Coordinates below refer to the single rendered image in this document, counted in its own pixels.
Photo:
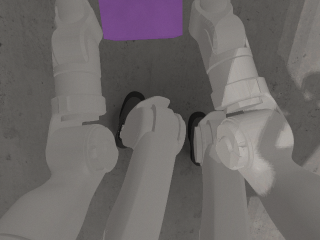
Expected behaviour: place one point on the robot left upper arm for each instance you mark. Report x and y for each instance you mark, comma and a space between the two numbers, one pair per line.
78, 158

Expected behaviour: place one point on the robot right forearm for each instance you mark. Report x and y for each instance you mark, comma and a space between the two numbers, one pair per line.
228, 59

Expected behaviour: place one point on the robot right upper arm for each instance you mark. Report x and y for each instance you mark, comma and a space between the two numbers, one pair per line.
259, 144

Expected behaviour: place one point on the carton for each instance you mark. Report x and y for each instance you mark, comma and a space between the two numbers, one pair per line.
126, 20

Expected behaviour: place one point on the robot left shin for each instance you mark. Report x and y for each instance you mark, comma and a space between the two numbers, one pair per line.
140, 120

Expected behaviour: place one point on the left robot foot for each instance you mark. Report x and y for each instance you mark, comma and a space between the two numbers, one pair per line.
131, 100

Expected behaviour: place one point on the robot left forearm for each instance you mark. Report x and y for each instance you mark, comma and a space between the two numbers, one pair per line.
76, 66

